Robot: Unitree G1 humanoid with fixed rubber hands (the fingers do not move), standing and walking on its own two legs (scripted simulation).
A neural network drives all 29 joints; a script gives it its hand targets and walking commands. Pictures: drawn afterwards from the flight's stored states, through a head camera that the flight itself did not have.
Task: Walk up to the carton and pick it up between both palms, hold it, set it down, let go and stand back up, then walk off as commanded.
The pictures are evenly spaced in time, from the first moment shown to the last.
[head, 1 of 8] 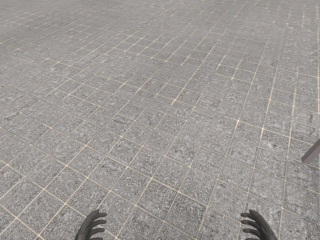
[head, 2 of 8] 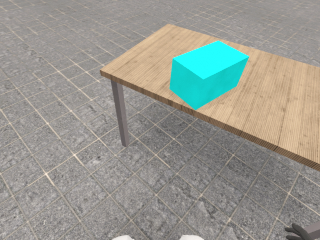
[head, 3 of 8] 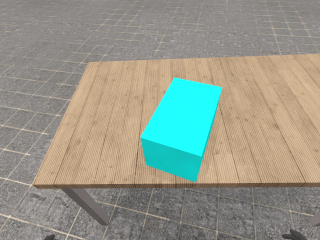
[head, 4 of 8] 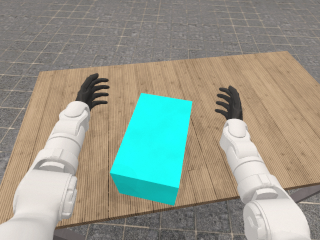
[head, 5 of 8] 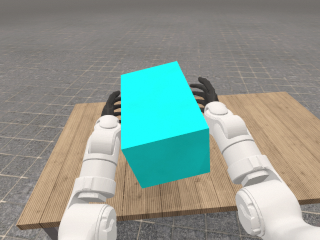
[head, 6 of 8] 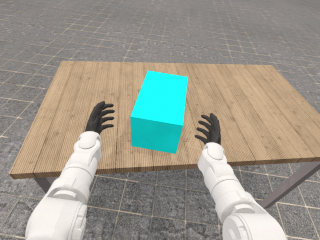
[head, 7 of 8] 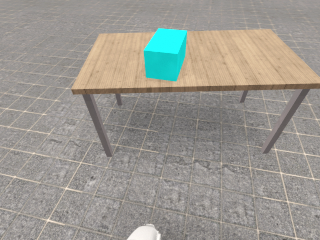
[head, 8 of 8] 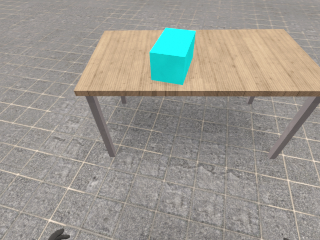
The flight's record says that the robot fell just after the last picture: no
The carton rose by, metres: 0.23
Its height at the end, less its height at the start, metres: +0.00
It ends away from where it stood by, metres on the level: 0.04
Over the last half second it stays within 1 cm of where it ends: yes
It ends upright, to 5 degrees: yes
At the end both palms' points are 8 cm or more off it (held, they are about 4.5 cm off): yes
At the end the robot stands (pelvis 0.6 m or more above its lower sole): yes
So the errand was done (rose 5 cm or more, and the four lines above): yes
